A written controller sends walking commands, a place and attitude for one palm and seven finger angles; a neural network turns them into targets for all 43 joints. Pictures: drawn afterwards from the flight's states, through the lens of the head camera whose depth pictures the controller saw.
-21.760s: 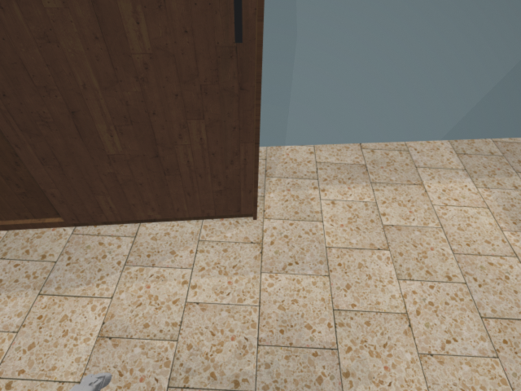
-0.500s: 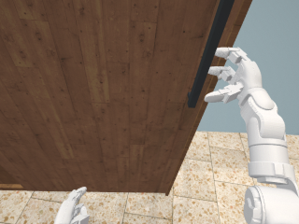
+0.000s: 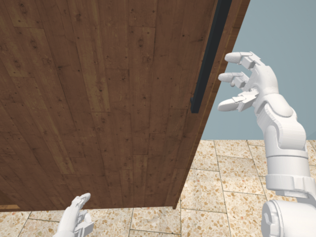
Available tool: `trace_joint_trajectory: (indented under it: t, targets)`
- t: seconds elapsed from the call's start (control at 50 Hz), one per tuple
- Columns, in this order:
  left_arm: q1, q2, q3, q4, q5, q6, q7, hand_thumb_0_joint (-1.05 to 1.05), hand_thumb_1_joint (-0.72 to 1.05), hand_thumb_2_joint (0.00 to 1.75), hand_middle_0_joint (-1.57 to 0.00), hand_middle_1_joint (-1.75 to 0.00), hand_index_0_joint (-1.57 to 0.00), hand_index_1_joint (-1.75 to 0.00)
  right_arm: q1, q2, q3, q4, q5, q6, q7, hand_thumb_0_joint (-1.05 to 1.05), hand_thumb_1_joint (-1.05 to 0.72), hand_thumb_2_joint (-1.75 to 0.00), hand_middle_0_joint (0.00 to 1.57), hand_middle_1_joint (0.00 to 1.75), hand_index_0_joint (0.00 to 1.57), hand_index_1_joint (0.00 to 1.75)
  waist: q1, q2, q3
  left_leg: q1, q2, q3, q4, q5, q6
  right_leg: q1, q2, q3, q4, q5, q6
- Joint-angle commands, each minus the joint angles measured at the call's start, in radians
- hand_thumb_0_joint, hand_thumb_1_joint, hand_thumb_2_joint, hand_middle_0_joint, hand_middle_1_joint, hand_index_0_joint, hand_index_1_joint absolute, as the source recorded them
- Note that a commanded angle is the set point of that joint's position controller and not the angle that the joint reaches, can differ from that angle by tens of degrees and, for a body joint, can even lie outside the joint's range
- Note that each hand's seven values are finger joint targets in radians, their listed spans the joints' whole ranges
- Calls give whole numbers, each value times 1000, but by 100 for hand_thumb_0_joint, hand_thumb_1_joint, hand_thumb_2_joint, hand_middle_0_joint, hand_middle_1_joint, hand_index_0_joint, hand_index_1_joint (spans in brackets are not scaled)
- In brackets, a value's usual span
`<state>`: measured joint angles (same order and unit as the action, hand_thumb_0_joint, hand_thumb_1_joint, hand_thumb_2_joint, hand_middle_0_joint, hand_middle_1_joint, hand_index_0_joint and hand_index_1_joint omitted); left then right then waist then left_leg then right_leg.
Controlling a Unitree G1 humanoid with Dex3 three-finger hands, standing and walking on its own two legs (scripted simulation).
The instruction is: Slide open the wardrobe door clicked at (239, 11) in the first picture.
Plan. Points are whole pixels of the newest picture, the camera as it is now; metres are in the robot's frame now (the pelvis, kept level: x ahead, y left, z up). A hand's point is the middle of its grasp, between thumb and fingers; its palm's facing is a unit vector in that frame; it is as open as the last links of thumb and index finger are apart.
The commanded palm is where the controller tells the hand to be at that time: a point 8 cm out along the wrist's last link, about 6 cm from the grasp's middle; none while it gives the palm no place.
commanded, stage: move the hooked fingers beside the handle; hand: right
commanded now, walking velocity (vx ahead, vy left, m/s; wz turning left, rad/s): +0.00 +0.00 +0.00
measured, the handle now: (205, 61) +0.47 -0.08 +0.26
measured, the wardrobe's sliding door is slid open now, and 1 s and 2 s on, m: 0.00 0.00 0.00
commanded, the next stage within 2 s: feel for the door with the fingertips in 1.12 s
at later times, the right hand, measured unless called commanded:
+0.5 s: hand (231, 87) +0.42 -0.15 +0.22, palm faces -0.06 +1.00 -0.02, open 14.0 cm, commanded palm +0.39 -0.20 +0.24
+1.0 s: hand (235, 84) +0.41 -0.15 +0.24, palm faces -0.06 +1.00 -0.03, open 14.0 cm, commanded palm +0.39 -0.20 +0.25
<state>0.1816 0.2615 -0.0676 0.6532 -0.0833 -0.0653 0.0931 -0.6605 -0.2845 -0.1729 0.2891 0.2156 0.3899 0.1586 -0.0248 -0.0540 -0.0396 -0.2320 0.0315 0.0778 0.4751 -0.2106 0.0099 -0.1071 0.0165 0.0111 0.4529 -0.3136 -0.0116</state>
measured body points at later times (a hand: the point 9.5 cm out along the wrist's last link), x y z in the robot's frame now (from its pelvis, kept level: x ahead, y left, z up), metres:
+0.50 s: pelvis +0.00 +0.00 +0.00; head -0.01 +0.02 +0.45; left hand +0.14 +0.24 -0.10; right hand +0.41 -0.20 +0.23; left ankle +0.03 +0.11 -0.74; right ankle -0.04 -0.11 -0.74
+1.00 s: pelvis +0.01 -0.01 +0.00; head +0.00 +0.01 +0.45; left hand +0.18 +0.22 -0.09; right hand +0.41 -0.21 +0.24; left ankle +0.03 +0.11 -0.74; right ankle -0.04 -0.11 -0.74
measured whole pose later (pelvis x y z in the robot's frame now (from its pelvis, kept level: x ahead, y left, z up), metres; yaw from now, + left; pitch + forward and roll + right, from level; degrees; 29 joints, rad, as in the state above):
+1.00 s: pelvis +0.01 -0.01 +0.00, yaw +0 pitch +0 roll +0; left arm 0.20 0.25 -0.07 0.63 -0.07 -0.07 0.09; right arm -0.64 -0.30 -0.21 0.30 0.20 0.33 0.17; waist -0.01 -0.05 -0.03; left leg -0.24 0.03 0.07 0.46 -0.22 0.00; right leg -0.11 0.02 0.00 0.44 -0.33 -0.02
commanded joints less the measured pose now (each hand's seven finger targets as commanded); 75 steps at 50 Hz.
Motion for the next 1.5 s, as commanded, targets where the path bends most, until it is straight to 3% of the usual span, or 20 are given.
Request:
trace_joint_trajectory:
  t: [0.0, 0.08, 0.14, 0.26, 0.34, 0.4, 0.5, 0.54, 0.7, 0.8, 0.88, 0.94, 0.98, 1.02, 1.04, 1.12, 1.2, 1.28, 1.36, 1.48]
  targets:
    - [-101, 102, 36, -139, 1, -42, 3, 0, 90, 90, -20, -30, -20, -30, -505, -185, -77, -34, 3, -14, -33, 0, 50, -30, 30, 120, 30, 120, 38, 98, -172, 65, -1, -28, -63, 85, 18, -72, -11, 18, -73, 174, -20]
    - [-104, 94, 34, -172, 11, -31, -1, 0, 90, 90, -20, -30, -20, -30, -529, -298, -169, -70, -7, -79, -41, 0, 50, -30, 30, 120, 30, 120, 14, 136, -295, 199, 12, -49, -39, 204, 15, -80, -9, -1, -66, 252, -26]
    - [-99, 91, 33, -193, 12, -36, 0, 0, 90, 90, -20, -30, -20, -30, -556, -348, -186, -133, -16, -159, -31, 0, 50, -30, 30, 120, 30, 120, 13, 92, -340, 239, 14, -58, -31, 251, 16, -60, -15, -2, -67, 283, -28]
    - [-80, 95, 36, -180, -4, -58, 2, 0, 90, 90, -20, -30, -20, -30, -557, -232, -77, -110, -8, -164, 35, 0, 50, -30, 30, 120, 30, 120, 45, -12, -282, 159, 2, -42, -46, 256, 26, -8, -23, -1, -67, 296, -22]
    - [-63, 115, 41, -159, -8, -57, 2, 0, 90, 90, -20, -30, -20, -30, -451, -195, -77, 11, 23, -91, 58, 0, 50, -30, 30, 120, 30, 120, 39, 81, -203, 111, -3, -27, -58, 199, 22, -62, -24, 7, -76, 246, -22]
    - [-61, 117, 49, -159, -5, -58, -1, 0, 90, 90, -20, -30, -20, -30, -486, -226, -101, -21, 17, -80, 39, 0, 50, -30, 30, 120, 30, 120, 36, 86, -216, 101, -1, -29, -56, 170, 21, -67, -22, 8, -70, 235, -24]
    - [-78, 95, 47, -185, 8, -77, -6, 0, 90, 90, -20, -30, -20, -30, -585, -268, -131, -259, 6, -173, -3, 0, 50, -30, 30, 120, 30, 120, 24, 23, -376, 197, 0, -39, -24, 297, 25, 22, -17, 9, -52, 365, -22]
    - [-70, 100, 44, -175, 12, -72, -4, 0, 90, 90, -20, -30, -20, -30, -566, -319, -175, -241, 6, -185, -10, 0, 50, -30, 30, 120, 30, 120, 21, 49, -363, 217, -3, -37, -27, 315, 24, 12, -20, 10, -60, 379, -21]
    - [-67, 111, 42, -164, -2, -32, -10, 0, 90, 90, -20, -30, -20, -30, -372, -219, -107, -6, -7, -43, 17, 0, 50, -30, 30, 120, 30, 120, 24, 65, -186, 132, -1, -27, -43, 269, 23, -78, -24, -8, -73, 305, -16]
    - [-87, 103, 46, -198, -1, -36, -7, 0, 90, 90, -20, -30, -20, -30, -480, -215, -92, -164, 14, -85, 43, 0, 50, -30, 30, 120, 30, 120, 38, 92, -303, 160, -1, -30, -25, 315, 21, -14, -19, -2, -44, 347, -25]
    - [-95, 88, 38, -197, 7, -57, 1, 0, 90, 90, -20, -30, -20, -30, -601, -254, -111, -310, 16, -163, 27, 0, 50, -30, 30, 120, 30, 120, 39, -4, -386, 182, -3, -33, -14, 343, 27, 63, -16, 12, -35, 414, -18]
    - [-87, 89, 35, -169, 10, -59, 1, 0, 90, 90, -20, -30, -20, -30, -613, -234, -90, -278, 4, -160, 7, 0, 50, -30, 30, 120, 30, 120, 46, -44, -340, 160, -4, -25, -22, 338, 30, 63, -18, 14, -41, 432, -7]
    - [-89, 88, 35, -161, 9, -59, -3, 0, 90, 90, -20, -30, -20, -30, -534, -188, -74, -203, 5, -125, 2, 0, 50, -30, 30, 120, 30, 120, 35, -6, -298, 150, -6, -18, -21, 335, 31, 38, -21, 18, -45, 430, -2]
    - [-83, 102, 40, -151, 7, -39, -7, 0, 90, 90, -20, -30, -20, -30, -419, -210, -108, -93, 0, -74, 0, 0, 50, -30, 30, 120, 30, 120, 13, 54, -255, 153, -7, -10, -21, 319, 32, -6, -24, 17, -56, 417, 1]
    - [-87, 100, 38, -156, 6, -33, -9, 0, 90, 90, -20, -30, -20, -30, -418, -163, -75, -89, 3, -54, 5, 0, 50, -30, 30, 120, 30, 120, 21, 53, -245, 148, -3, -11, -20, 331, 29, -16, -22, 7, -58, 412, -3]
    - [-95, 110, 46, -178, 5, -3, -20, 0, 90, 90, -20, -30, -20, -30, -289, -177, -110, -67, 7, -6, 5, 0, 50, -30, 30, 120, 30, 120, 3, 117, -229, 157, -3, -12, -18, 334, 25, -48, -24, 1, -56, 395, -7]
    - [-116, 91, 44, -210, 7, -6, -21, 0, 90, 90, -20, -30, -20, -30, -406, -192, -104, -289, 4, -66, -9, 0, 50, -30, 30, 120, 30, 120, 14, 101, -313, 187, -1, -20, -5, 362, 24, -1, -26, 3, -45, 431, -11]
    - [-124, 74, 38, -202, 12, -32, -12, 0, 90, 90, -20, -30, -20, -30, -552, -112, -14, -426, 3, -122, -34, 0, 50, -30, 30, 120, 30, 120, 41, 3, -340, 152, -8, -18, -7, 329, 26, 80, -27, 19, -39, 460, 2]
    - [-121, 73, 33, -168, 16, -35, -5, 0, 90, 90, -20, -30, -20, -30, -547, -89, -5, -328, -8, -92, -66, 0, 50, -30, 30, 120, 30, 120, 38, -7, -285, 128, -11, -15, -22, 266, 29, 49, -19, 20, -54, 386, 5]
    - [-126, 80, 31, -158, 11, -1, -18, 0, 90, 90, -20, -30, -20, -30, -424, -54, -14, -151, -13, 5, -90, 0, 50, -30, 30, 120, 30, 120, 18, 78, -217, 136, -7, -14, -32, 236, 26, -41, -17, 7, -71, 316, -5]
